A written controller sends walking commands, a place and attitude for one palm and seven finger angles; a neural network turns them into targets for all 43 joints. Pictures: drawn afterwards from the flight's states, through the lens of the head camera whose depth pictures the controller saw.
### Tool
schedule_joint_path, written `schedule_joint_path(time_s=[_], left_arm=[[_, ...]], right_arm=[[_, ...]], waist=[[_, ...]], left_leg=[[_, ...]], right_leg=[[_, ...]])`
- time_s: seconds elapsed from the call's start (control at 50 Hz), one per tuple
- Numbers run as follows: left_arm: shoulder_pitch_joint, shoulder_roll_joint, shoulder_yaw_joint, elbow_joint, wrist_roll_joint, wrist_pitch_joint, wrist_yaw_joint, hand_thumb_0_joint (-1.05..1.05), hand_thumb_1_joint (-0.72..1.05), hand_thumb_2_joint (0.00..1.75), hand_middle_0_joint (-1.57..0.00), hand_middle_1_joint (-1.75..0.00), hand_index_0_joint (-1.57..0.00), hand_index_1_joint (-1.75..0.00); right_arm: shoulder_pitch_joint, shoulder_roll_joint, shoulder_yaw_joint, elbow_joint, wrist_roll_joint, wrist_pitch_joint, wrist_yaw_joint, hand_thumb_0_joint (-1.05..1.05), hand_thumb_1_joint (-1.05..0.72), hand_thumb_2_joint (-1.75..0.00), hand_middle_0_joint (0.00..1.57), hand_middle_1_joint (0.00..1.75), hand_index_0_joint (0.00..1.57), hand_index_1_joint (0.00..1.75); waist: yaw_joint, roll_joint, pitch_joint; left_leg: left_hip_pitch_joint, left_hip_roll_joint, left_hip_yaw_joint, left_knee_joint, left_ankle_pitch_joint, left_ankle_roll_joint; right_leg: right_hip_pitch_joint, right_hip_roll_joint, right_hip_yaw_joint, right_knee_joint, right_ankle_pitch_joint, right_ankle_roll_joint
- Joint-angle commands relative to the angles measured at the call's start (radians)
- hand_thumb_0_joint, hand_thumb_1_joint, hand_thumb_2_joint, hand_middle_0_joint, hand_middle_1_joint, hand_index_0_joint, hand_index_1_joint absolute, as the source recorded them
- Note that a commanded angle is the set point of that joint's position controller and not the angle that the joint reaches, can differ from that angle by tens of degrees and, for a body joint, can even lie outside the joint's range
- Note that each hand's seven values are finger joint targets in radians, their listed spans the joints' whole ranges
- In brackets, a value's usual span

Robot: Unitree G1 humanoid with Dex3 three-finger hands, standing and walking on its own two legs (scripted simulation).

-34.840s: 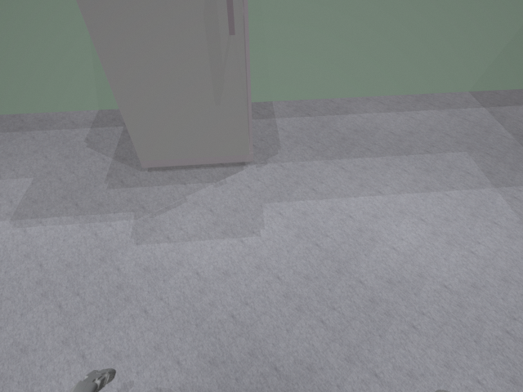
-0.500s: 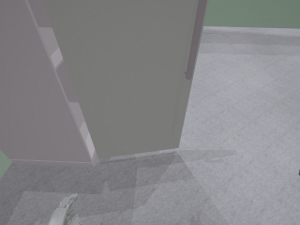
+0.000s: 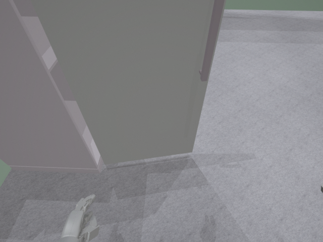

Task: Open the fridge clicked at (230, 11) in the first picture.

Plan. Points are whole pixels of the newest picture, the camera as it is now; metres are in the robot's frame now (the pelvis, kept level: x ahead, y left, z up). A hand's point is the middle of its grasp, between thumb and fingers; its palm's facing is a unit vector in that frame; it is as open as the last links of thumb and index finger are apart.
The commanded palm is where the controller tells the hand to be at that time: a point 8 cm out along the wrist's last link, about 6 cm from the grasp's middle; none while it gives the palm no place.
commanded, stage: stop stepping back and stand still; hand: right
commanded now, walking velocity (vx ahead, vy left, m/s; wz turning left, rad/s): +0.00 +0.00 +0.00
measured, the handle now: (211, 29) +0.74 -0.14 +0.18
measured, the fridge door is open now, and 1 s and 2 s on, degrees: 78 78 78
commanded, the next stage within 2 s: let the arm hang, fingers relaxed in 0.04 s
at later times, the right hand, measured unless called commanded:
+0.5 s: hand out of the picture +0.00 -0.18 -0.18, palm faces +0.00 +0.99 -0.16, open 7.1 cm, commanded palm none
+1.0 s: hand out of the picture +0.04 -0.25 -0.16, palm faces +0.01 +0.95 -0.30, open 7.4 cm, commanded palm none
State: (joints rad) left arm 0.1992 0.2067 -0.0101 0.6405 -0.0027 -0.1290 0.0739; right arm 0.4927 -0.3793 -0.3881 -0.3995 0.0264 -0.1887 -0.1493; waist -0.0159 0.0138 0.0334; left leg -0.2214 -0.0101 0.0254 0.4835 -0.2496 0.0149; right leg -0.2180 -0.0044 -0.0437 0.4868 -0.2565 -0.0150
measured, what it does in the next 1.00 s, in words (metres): stands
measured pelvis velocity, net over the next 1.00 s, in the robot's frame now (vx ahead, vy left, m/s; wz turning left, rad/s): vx -0.02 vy -0.02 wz -0.02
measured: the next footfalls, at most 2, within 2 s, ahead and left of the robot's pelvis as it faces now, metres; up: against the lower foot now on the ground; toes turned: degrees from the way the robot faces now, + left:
none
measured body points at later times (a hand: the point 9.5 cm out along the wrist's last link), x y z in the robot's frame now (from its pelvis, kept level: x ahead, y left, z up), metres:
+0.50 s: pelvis -0.03 +0.00 -0.01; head +0.00 -0.03 +0.44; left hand +0.03 +0.26 -0.13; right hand +0.00 -0.23 -0.17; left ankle +0.00 +0.11 -0.74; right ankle +0.00 -0.11 -0.74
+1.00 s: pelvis -0.02 -0.02 +0.00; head +0.00 -0.02 +0.45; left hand +0.02 +0.24 -0.15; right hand +0.04 -0.30 -0.14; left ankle +0.00 +0.11 -0.74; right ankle +0.00 -0.11 -0.74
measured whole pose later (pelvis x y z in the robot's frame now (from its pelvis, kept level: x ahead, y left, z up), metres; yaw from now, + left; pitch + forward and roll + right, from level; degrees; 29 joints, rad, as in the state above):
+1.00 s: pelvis -0.02 -0.02 +0.00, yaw -1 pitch +0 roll +1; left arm 0.22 0.24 0.02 1.08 0.02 0.00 0.01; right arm 0.17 -0.27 -0.03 1.09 -0.02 0.00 -0.01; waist 0.01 -0.02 0.03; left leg -0.24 0.02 0.03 0.42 -0.19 -0.01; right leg -0.25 0.02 -0.04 0.45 -0.21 -0.05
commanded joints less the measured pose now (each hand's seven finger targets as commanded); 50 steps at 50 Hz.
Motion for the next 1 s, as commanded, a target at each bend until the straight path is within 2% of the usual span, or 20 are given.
schedule_joint_path(time_s=[0.0,0.04,0.1,0.12,0.14,0.16,0.2,0.24,0.3,0.32,0.34,0.4,0.42,0.44,0.5,0.52,0.66,0.82,0.9,0.98], left_arm=[[-0.083,0.119,0.046,-0.174,0.004,-0.053,0.009,0.00,0.90,0.90,-0.20,-0.30,-0.20,-0.30],[-0.083,0.123,0.049,-0.179,0.006,-0.049,0.007,0.00,0.90,0.90,-0.20,-0.30,-0.20,-0.30],[-0.082,0.117,0.048,-0.182,0.004,-0.038,0.005,0.00,0.90,0.90,-0.20,-0.30,-0.20,-0.30],[-0.153,0.300,0.094,0.056,-0.014,-0.065,-0.086,0.00,0.90,0.90,-0.20,-0.30,-0.20,-0.30],[-0.079,0.264,0.107,0.054,-0.009,-0.012,-0.080,0.00,0.90,0.90,-0.20,-0.30,-0.20,-0.30],[-0.065,0.276,0.104,0.029,-0.010,0.013,-0.077,0.00,0.90,0.90,-0.20,-0.30,-0.20,-0.30],[-0.085,0.265,0.083,0.038,0.005,0.042,-0.076,0.00,0.90,0.90,-0.20,-0.30,-0.20,-0.30],[-0.091,0.250,0.065,0.049,0.018,0.060,-0.076,0.00,0.90,0.90,-0.20,-0.30,-0.20,-0.30],[-0.071,0.230,0.056,0.095,0.028,0.086,-0.071,0.00,0.90,0.90,-0.20,-0.30,-0.20,-0.30],[-0.061,0.214,0.052,0.112,0.030,0.097,-0.070,0.00,0.90,0.90,-0.20,-0.30,-0.20,-0.30],[-0.057,0.211,0.048,0.123,0.032,0.107,-0.070,0.00,0.90,0.90,-0.20,-0.30,-0.20,-0.30],[-0.048,0.166,0.033,0.178,0.036,0.127,-0.067,0.00,0.90,0.90,-0.20,-0.30,-0.20,-0.30],[-0.044,0.157,0.032,0.192,0.036,0.131,-0.065,0.00,0.90,0.90,-0.20,-0.30,-0.20,-0.30],[-0.039,0.172,0.034,0.204,0.033,0.133,-0.063,0.00,0.90,0.90,-0.20,-0.30,-0.20,-0.30],[0.005,0.149,0.043,0.252,0.035,0.134,-0.054,0.00,0.90,0.90,-0.20,-0.30,-0.20,-0.30],[0.019,0.150,0.045,0.265,0.034,0.136,-0.052,0.00,0.90,0.90,-0.20,-0.30,-0.20,-0.30],[0.097,0.168,0.065,0.333,0.028,0.133,-0.045,0.00,0.90,0.90,-0.20,-0.30,-0.20,-0.30],[0.080,0.186,0.069,0.375,0.030,0.122,-0.046,0.00,0.90,0.90,-0.20,-0.30,-0.20,-0.30],[0.052,0.191,0.065,0.386,0.029,0.116,-0.049,0.00,0.90,0.90,-0.20,-0.30,-0.20,-0.30],[0.017,0.192,0.058,0.397,0.026,0.106,-0.050,0.00,0.90,0.90,-0.20,-0.30,-0.20,-0.30]], right_arm=[[-0.020,-0.211,-0.137,-0.303,0.004,-0.085,-0.023,0.00,-0.90,-0.90,0.20,0.30,0.20,0.30],[0.021,-0.229,-0.166,-0.303,0.009,-0.087,-0.025,0.00,-0.90,-0.90,0.20,0.30,0.20,0.30],[0.055,-0.213,-0.171,-0.273,0.018,-0.088,-0.024,0.00,-0.90,-0.90,0.20,0.30,0.20,0.30],[-0.044,-0.042,0.291,0.518,-0.061,0.075,0.123,0.00,-0.90,-0.90,0.20,0.30,0.20,0.30],[-0.063,-0.022,0.273,0.535,-0.058,0.153,0.145,0.00,-0.90,-0.90,0.20,0.30,0.20,0.30],[-0.070,-0.033,0.265,0.527,-0.056,0.175,0.151,0.00,-0.90,-0.90,0.20,0.30,0.20,0.30],[-0.131,-0.030,0.277,0.621,-0.057,0.171,0.154,0.00,-0.90,-0.90,0.20,0.30,0.20,0.30],[-0.187,-0.034,0.298,0.727,-0.059,0.175,0.153,0.00,-0.90,-0.90,0.20,0.30,0.20,0.30],[-0.243,-0.042,0.316,0.905,-0.059,0.181,0.148,0.00,-0.90,-0.90,0.20,0.30,0.20,0.30],[-0.259,-0.036,0.326,0.958,-0.058,0.185,0.145,0.00,-0.90,-0.90,0.20,0.30,0.20,0.30],[-0.276,-0.039,0.335,1.003,-0.056,0.188,0.142,0.00,-0.90,-0.90,0.20,0.30,0.20,0.30],[-0.278,-0.011,0.351,1.125,-0.050,0.198,0.138,0.00,-0.90,-0.90,0.20,0.30,0.20,0.30],[-0.268,-0.009,0.351,1.163,-0.050,0.199,0.137,0.00,-0.90,-0.90,0.20,0.30,0.20,0.30],[-0.258,-0.024,0.349,1.193,-0.051,0.196,0.137,0.00,-0.90,-0.90,0.20,0.30,0.20,0.30],[-0.231,0.001,0.337,1.282,-0.047,0.192,0.135,0.00,-0.90,-0.90,0.20,0.30,0.20,0.30],[-0.228,-0.001,0.340,1.304,-0.046,0.192,0.136,0.00,-0.90,-0.90,0.20,0.30,0.20,0.30],[-0.237,0.000,0.337,1.403,-0.048,0.185,0.136,0.00,-0.90,-0.90,0.20,0.30,0.20,0.30],[-0.264,-0.015,0.333,1.445,-0.048,0.183,0.134,0.00,-0.90,-0.90,0.20,0.30,0.20,0.30],[-0.293,-0.025,0.334,1.451,-0.047,0.180,0.134,0.00,-0.90,-0.90,0.20,0.30,0.20,0.30],[-0.316,-0.028,0.339,1.454,-0.044,0.171,0.134,0.00,-0.90,-0.90,0.20,0.30,0.20,0.30]], waist=[[0.000,-0.114,-0.174],[0.000,-0.107,-0.176],[0.005,-0.083,-0.167],[0.055,-0.078,-0.084],[0.044,-0.072,-0.146],[0.041,-0.093,-0.125],[0.017,-0.027,-0.126],[0.012,0.101,-0.110],[0.022,0.168,-0.124],[0.028,0.160,-0.118],[0.031,0.115,-0.105],[0.030,-0.081,-0.066],[0.026,-0.118,-0.053],[0.021,-0.137,-0.056],[0.019,-0.193,-0.077],[0.020,-0.198,-0.066],[0.026,-0.016,-0.007],[0.018,0.005,0.023],[0.017,-0.005,0.011],[0.013,-0.014,-0.041]], left_leg=[[0.118,0.059,-0.082,-0.034,0.309,-0.003],[0.128,0.064,-0.091,-0.047,0.308,0.003],[0.125,0.062,-0.095,-0.062,0.294,0.003],[-0.023,0.152,-0.033,0.061,0.428,0.015],[-0.062,0.143,-0.082,0.026,0.331,0.023],[-0.071,0.120,-0.045,0.037,0.219,0.018],[-0.045,0.082,-0.021,0.105,0.076,0.014],[-0.020,0.075,-0.034,0.095,0.072,0.018],[-0.022,0.124,-0.101,0.018,0.121,0.037],[-0.042,0.137,-0.122,-0.011,0.102,0.046],[-0.066,0.139,-0.134,-0.032,0.068,0.052],[-0.076,0.117,-0.136,-0.083,-0.080,0.043],[-0.066,0.107,-0.130,-0.094,-0.108,0.040],[-0.045,0.102,-0.129,-0.106,-0.111,0.040],[-0.009,0.099,-0.117,-0.121,-0.123,0.050],[-0.007,0.094,-0.115,-0.124,-0.127,0.050],[-0.044,0.099,-0.115,-0.165,-0.177,0.052],[-0.031,0.095,-0.104,-0.150,-0.131,0.044],[-0.006,0.099,-0.098,-0.139,-0.070,0.037],[0.051,0.110,-0.089,-0.126,0.071,0.029]], right_leg=[[0.007,-0.089,0.083,-0.081,0.295,-0.011],[-0.012,-0.080,0.081,-0.077,0.275,-0.003],[-0.034,-0.075,0.075,-0.082,0.231,0.002],[-0.075,-0.096,0.077,0.089,0.387,0.002],[-0.011,-0.118,0.079,0.054,0.401,0.017],[-0.033,-0.131,0.094,0.028,0.353,0.004],[-0.145,-0.164,0.168,-0.018,0.284,-0.050],[-0.166,-0.154,0.192,-0.031,0.271,-0.055],[-0.114,-0.092,0.149,0.008,0.186,-0.040],[-0.091,-0.072,0.135,0.012,0.142,-0.034],[-0.071,-0.060,0.133,0.005,0.116,-0.029],[-0.073,-0.060,0.131,-0.060,-0.005,-0.028],[-0.091,-0.062,0.135,-0.080,-0.055,-0.028],[-0.099,-0.064,0.137,-0.084,-0.070,-0.027],[-0.110,-0.067,0.135,-0.104,-0.150,-0.029],[-0.122,-0.071,0.138,-0.115,-0.169,-0.030],[-0.119,-0.086,0.153,-0.127,-0.170,-0.041],[-0.120,-0.102,0.178,-0.180,-0.163,-0.047],[-0.102,-0.107,0.178,-0.195,-0.110,-0.043],[-0.052,-0.111,0.164,-0.180,0.065,-0.037]])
